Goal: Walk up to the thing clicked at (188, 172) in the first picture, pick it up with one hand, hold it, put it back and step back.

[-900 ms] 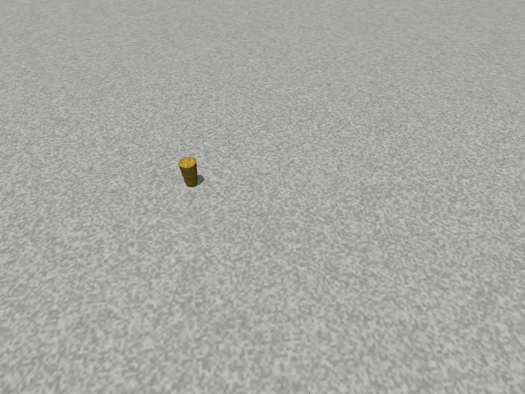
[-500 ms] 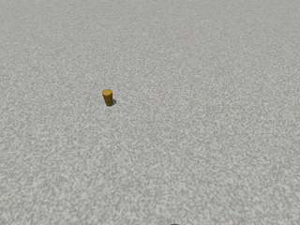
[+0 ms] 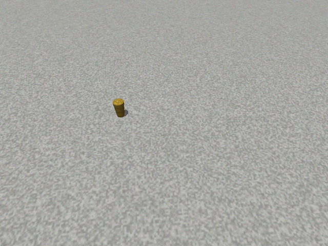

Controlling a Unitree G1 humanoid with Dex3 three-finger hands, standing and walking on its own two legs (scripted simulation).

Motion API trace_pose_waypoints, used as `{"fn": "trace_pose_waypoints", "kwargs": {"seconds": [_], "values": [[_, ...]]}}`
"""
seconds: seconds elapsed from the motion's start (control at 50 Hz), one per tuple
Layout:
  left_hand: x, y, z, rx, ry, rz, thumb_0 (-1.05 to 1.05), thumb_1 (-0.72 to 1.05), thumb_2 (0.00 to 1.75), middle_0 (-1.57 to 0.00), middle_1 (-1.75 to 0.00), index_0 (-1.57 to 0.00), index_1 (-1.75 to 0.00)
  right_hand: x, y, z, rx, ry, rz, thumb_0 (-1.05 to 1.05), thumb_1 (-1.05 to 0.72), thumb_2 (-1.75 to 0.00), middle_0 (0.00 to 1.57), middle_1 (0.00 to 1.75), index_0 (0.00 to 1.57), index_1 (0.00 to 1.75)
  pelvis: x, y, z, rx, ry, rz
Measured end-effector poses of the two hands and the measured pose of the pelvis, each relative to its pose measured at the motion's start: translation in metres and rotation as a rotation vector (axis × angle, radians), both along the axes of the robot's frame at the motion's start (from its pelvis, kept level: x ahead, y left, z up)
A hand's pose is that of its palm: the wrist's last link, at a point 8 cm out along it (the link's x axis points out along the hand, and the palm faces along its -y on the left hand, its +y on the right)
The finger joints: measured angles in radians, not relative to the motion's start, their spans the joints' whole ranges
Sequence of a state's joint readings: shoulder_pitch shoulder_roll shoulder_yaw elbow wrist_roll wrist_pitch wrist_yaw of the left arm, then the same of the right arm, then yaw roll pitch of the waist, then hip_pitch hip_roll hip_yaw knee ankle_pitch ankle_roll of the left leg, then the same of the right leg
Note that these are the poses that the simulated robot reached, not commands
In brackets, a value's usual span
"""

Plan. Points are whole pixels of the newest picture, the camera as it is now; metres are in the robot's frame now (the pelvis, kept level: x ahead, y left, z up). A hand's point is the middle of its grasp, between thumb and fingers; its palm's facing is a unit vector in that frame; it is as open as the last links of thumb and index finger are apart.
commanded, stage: stand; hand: left
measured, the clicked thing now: (119, 108) +1.34 +0.41 -0.71
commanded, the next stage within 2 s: walk up in 0.22 s
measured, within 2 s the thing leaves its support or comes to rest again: neither
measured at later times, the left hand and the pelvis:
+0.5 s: hand out of the picture +0.05 +0.33 -0.16, palm faces +0.09 -0.92 -0.39, open 7.4 cm; pelvis +0.05 +0.03 -0.01, yaw +6 degrees
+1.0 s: hand (58, 189) +0.34 +0.36 -0.15, palm faces +0.10 -0.92 -0.39, open 7.4 cm; pelvis +0.28 +0.07 -0.03, yaw +9 degrees
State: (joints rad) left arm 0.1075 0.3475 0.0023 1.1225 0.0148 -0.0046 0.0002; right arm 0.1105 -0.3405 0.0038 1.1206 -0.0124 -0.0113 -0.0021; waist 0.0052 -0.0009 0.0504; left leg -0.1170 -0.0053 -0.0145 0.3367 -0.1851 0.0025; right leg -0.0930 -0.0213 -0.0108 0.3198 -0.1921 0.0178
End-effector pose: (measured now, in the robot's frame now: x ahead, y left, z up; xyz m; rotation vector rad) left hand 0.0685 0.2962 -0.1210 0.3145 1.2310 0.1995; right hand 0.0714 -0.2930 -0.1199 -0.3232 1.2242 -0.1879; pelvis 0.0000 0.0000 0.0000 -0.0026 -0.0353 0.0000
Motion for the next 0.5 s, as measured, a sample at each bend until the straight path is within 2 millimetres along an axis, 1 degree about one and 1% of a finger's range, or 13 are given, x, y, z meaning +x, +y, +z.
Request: {"fn": "trace_pose_waypoints", "kwargs": {"seconds": [0.24, 0.32, 0.36, 0.4, 0.46, 0.5], "values": [[-0.005, 0.002, 0.000, -0.003, 0.007, 0.010, 0.00, 0.91, 0.90, -0.21, -0.30, -0.20, -0.30, -0.001, 0.000, -0.001, 0.006, 0.004, -0.002, 0.01, -0.90, -0.90, 0.20, 0.30, 0.20, 0.30, 0.001, 0.001, 0.000, 0.000, 0.001, 0.004], [-0.005, 0.012, 0.002, -0.002, -0.052, 0.022, 0.01, 0.90, 0.90, -0.21, -0.30, -0.20, -0.30, 0.004, -0.009, -0.002, 0.010, -0.005, 0.020, 0.01, -0.90, -0.90, 0.20, 0.30, 0.20, 0.30, 0.008, 0.000, -0.007, -0.009, 0.015, 0.025], [-0.009, 0.022, 0.001, 0.015, -0.074, 0.039, 0.00, 0.90, 0.90, -0.21, -0.30, -0.20, -0.30, 0.012, -0.013, -0.003, -0.007, 0.006, 0.041, 0.01, -0.90, -0.90, 0.20, 0.30, 0.20, 0.30, 0.014, 0.002, -0.011, -0.012, 0.019, 0.043], [-0.016, 0.034, 0.003, 0.030, -0.073, 0.067, 0.00, 0.90, 0.90, -0.21, -0.30, -0.20, -0.30, 0.026, -0.013, -0.001, -0.023, 0.014, 0.066, 0.01, -0.90, -0.90, 0.20, 0.30, 0.20, 0.30, 0.021, 0.008, -0.012, -0.023, 0.014, 0.061], [-0.025, 0.054, 0.004, 0.047, -0.036, 0.099, 0.00, 0.90, 0.90, -0.21, -0.30, -0.20, -0.30, 0.055, -0.006, 0.007, -0.034, -0.004, 0.100, 0.01, -0.90, -0.90, 0.20, 0.30, 0.20, 0.30, 0.037, 0.021, -0.012, -0.030, 0.009, 0.083], [-0.027, 0.071, 0.002, 0.054, -0.009, 0.115, 0.00, 0.90, 0.90, -0.21, -0.30, -0.20, -0.30, 0.078, 0.001, 0.013, -0.045, -0.024, 0.125, 0.01, -0.90, -0.90, 0.20, 0.30, 0.20, 0.30, 0.050, 0.031, -0.014, -0.030, 0.008, 0.098]]}}
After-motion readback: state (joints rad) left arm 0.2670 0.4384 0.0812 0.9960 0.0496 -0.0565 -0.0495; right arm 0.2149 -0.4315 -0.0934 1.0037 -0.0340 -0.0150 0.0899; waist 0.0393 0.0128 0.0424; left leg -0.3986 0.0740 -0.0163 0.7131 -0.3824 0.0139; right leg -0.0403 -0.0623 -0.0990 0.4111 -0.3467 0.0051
